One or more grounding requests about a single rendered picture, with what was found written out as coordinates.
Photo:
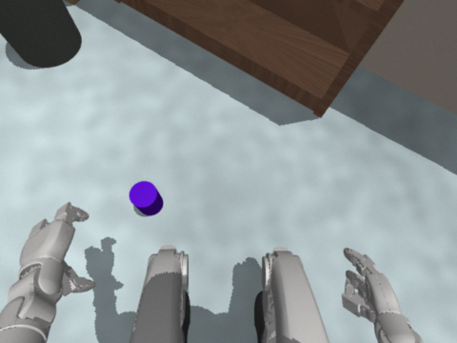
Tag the right robot arm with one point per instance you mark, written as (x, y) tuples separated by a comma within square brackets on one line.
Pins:
[(395, 328)]

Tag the bookshelf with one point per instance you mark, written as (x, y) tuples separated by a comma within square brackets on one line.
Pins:
[(305, 49)]

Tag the right robot hand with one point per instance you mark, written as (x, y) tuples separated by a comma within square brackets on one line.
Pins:
[(375, 295)]

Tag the left robot arm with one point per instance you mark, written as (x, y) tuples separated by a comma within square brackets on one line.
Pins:
[(31, 306)]

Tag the left robot hand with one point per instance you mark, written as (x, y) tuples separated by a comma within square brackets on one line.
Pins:
[(52, 240)]

